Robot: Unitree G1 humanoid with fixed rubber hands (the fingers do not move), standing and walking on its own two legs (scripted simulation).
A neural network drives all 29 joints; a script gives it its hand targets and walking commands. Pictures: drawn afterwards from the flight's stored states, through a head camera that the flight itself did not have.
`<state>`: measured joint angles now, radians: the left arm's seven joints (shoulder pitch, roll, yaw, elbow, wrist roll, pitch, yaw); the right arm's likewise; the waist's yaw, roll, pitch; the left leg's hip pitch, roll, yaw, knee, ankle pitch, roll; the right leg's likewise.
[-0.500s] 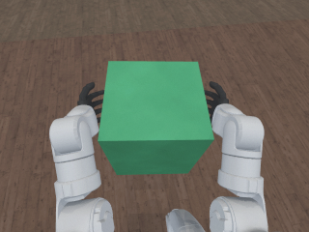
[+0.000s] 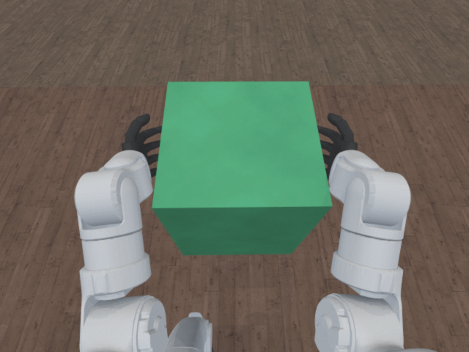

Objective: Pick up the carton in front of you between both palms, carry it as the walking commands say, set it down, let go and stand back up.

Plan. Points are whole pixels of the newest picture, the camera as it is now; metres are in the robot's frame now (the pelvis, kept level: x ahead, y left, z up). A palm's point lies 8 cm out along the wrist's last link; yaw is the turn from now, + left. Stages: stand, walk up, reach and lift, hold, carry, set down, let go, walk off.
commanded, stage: carry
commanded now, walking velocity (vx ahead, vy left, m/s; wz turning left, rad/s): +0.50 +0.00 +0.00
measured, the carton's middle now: (237, 179) +0.38 +0.03 +0.09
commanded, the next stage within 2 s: none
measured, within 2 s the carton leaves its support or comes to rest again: neither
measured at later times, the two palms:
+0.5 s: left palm (188, 38) +0.66 +0.14 +0.19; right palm (335, 41) +0.66 -0.16 +0.19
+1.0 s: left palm out of the picture +0.96 +0.15 +0.21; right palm out of the picture +0.94 -0.15 +0.21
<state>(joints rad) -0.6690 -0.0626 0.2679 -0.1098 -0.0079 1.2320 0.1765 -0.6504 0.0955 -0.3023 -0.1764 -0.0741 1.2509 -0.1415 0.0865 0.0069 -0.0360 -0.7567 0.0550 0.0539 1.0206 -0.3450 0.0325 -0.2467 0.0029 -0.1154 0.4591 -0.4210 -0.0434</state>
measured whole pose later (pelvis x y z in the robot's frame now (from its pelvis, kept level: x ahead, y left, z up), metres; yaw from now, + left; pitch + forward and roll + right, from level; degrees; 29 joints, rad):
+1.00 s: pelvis +0.60 +0.02 +0.06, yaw -1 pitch +4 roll +1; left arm -0.66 -0.04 0.29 -0.03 0.02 1.26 0.15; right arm -0.65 0.10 -0.26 -0.04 -0.08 1.24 -0.17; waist -0.06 -0.02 -0.06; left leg -0.52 -0.01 0.15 0.70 -0.36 0.08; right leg -0.39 -0.02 -0.01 1.18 -0.50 -0.02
